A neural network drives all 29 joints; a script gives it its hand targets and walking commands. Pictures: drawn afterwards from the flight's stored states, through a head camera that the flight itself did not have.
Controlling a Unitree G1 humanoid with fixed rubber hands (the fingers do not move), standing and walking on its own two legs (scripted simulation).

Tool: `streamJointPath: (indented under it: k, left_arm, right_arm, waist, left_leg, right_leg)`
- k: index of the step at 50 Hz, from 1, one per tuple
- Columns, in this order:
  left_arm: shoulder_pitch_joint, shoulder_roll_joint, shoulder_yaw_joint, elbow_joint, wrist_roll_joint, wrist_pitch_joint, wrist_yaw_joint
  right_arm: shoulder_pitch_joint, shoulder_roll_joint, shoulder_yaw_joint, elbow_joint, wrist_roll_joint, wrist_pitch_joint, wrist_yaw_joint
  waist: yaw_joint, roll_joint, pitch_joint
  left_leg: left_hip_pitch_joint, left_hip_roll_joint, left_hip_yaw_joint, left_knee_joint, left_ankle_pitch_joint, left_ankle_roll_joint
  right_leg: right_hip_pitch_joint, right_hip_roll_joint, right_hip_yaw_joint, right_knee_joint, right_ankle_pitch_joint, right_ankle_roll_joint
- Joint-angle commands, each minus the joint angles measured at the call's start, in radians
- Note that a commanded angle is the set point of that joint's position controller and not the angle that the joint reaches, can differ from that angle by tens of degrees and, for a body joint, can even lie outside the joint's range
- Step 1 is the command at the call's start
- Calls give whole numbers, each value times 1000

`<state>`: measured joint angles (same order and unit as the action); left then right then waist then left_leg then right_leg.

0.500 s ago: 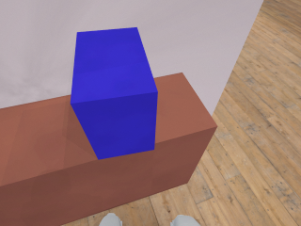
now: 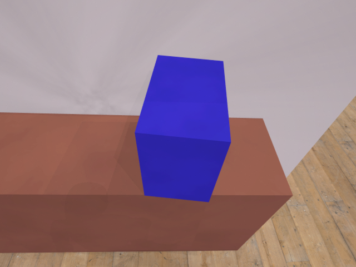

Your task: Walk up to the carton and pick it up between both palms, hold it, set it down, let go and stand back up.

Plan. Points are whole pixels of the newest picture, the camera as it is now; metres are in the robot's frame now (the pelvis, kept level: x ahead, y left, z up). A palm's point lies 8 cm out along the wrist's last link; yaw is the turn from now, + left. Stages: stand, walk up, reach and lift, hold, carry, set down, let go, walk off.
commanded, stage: walk up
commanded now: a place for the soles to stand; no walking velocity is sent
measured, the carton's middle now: (183, 128) +0.47 -0.02 +0.02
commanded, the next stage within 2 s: none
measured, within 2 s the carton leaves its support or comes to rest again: neither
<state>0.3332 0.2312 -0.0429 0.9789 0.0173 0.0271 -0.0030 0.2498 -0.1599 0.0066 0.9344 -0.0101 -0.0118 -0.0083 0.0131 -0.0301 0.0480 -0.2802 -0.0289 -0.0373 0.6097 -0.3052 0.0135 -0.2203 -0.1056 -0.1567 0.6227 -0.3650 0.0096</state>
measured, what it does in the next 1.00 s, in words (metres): stands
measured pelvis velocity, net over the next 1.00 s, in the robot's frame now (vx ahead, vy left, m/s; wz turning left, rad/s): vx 0.03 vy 0.01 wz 0.16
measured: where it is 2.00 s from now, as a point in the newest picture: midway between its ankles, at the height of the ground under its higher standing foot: outside the picture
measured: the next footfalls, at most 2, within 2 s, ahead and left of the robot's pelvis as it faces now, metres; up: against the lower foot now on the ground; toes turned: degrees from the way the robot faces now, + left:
none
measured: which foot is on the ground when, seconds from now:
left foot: down 0.00-1.00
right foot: down 0.00-1.00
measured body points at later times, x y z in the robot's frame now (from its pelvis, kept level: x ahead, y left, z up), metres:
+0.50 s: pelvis +0.02 +0.01 +0.00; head +0.03 +0.02 +0.45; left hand +0.03 +0.25 -0.15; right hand +0.05 -0.23 -0.14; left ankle +0.02 +0.12 -0.73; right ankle -0.02 -0.12 -0.73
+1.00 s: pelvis +0.03 +0.01 +0.00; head +0.05 +0.03 +0.45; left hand +0.00 +0.26 -0.16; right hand +0.07 -0.22 -0.14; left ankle +0.02 +0.12 -0.73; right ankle -0.02 -0.12 -0.71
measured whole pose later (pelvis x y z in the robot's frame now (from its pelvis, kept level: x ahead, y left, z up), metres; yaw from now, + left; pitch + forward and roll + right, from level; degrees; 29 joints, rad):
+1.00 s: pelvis +0.03 +0.01 +0.00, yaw +9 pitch -1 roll +0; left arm 0.29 0.26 -0.03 1.05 0.03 0.05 0.00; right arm 0.32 -0.16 0.01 1.01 -0.01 -0.03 -0.04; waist -0.02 -0.05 0.06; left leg -0.27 -0.11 -0.17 0.64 -0.34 0.04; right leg -0.20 -0.06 -0.10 0.75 -0.63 0.00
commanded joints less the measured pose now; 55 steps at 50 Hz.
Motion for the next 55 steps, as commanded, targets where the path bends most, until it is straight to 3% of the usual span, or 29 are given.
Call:
streamJointPath:
  k: [1,3,6,13,22,33,34,37,39,40,42,44,46,47,49,50,51,53,54,55]
  left_arm:
    - [57,105,19,-55,5,-54,8]
    - [31,135,31,-46,8,-57,8]
    - [47,109,30,-40,8,-49,11]
    - [18,116,36,-28,7,-33,13]
    - [-9,114,33,-6,8,-25,14]
    - [-10,125,33,25,8,-14,16]
    - [15,127,36,27,15,-15,15]
    - [25,158,46,40,18,-15,20]
    - [20,176,49,45,21,-16,25]
    - [10,177,49,43,24,-16,26]
    - [-16,155,42,35,25,-14,20]
    - [-39,106,28,20,18,-7,10]
    - [-48,71,19,-4,11,3,5]
    - [-58,81,21,-21,10,2,7]
    - [-48,87,19,-34,2,-12,16]
    - [-43,93,22,-37,-2,-23,23]
    - [-26,102,29,-38,-2,-35,27]
    - [46,93,36,-4,-2,-44,35]
    - [98,85,38,17,-3,-50,35]
    - [98,112,50,24,-1,-51,34]
  right_arm:
    - [-7,-178,-20,-36,1,-11,-6]
    - [48,-143,-12,-1,-2,-21,-5]
    - [34,-161,-13,20,1,-26,-7]
    - [32,-179,-6,46,8,-18,-14]
    - [61,-195,-3,69,11,-21,-23]
    - [104,-192,2,83,10,-18,-33]
    - [123,-194,-1,89,9,-15,-32]
    - [92,-185,2,72,5,-11,-29]
    - [90,-176,5,60,0,-12,-26]
    - [99,-175,5,59,0,-13,-24]
    - [139,-186,2,71,7,-19,-25]
    - [213,-214,-13,88,13,-24,-30]
    - [284,-252,-42,98,8,-19,-38]
    - [287,-257,-52,97,5,-14,-45]
    - [206,-254,-61,62,-12,-7,-58]
    - [168,-234,-58,46,-19,-5,-60]
    - [128,-209,-49,33,-24,-6,-59]
    - [-21,-176,-23,-5,-21,-9,-49]
    - [-83,-172,-14,-9,-16,-7,-42]
    - [-62,-140,-6,-5,-9,-10,-37]
  waist:
    - [5,100,-9]
    - [-22,25,-27]
    - [-11,24,-36]
    - [-9,39,6]
    - [-8,82,1]
    - [-11,67,5]
    - [-7,66,-6]
    - [3,17,53]
    - [-3,-4,82]
    - [-9,-1,87]
    - [-23,43,73]
    - [-51,135,38]
    - [-83,241,34]
    - [-85,250,52]
    - [-67,242,48]
    - [-53,232,20]
    - [-30,203,-23]
    - [55,106,-94]
    - [90,64,-126]
    - [64,3,-134]
  left_leg:
    - [-11,115,-137,-124,280,71]
    - [15,102,-104,-87,371,56]
    - [15,99,-101,-78,400,55]
    - [-40,85,-127,-101,321,50]
    - [-69,77,-189,-128,324,55]
    - [-99,52,-199,-98,322,49]
    - [-113,37,-191,-84,229,51]
    - [-203,18,-138,-21,136,32]
    - [-229,31,-113,1,134,15]
    - [-223,40,-119,-9,165,12]
    - [-168,48,-169,-54,297,13]
    - [-31,67,-303,-136,421,44]
    - [115,158,-593,-283,312,138]
    - [163,194,-655,-308,261,193]
    - [227,237,-635,-270,340,267]
    - [233,240,-593,-246,418,265]
    - [221,229,-534,-214,487,239]
    - [88,173,-355,-106,637,127]
    - [-14,127,-262,-36,586,58]
    - [-69,50,-172,54,417,-4]
  right_leg:
    - [25,-45,101,-206,188,-61]
    - [61,-60,98,-200,271,-72]
    - [91,-57,72,-193,303,-73]
    - [102,-51,41,-205,169,-76]
    - [139,-35,13,-194,110,-66]
    - [167,-50,-11,-198,96,-70]
    - [189,-51,-7,-204,9,-78]
    - [201,-131,44,-272,-44,-113]
    - [199,-186,53,-286,4,-133]
    - [198,-185,36,-264,52,-131]
    - [180,-109,-34,-159,128,-99]
    - [77,1,-72,-12,40,-46]
    - [-120,96,31,136,-310,-5]
    - [-215,97,95,195,-392,-9]
    - [-310,70,149,217,-341,-26]
    - [-295,57,169,181,-262,-31]
    - [-231,47,182,103,-176,-34]
    - [46,34,175,-168,126,-38]
    - [216,19,191,-261,392,-50]
    - [271,-49,274,-269,521,-71]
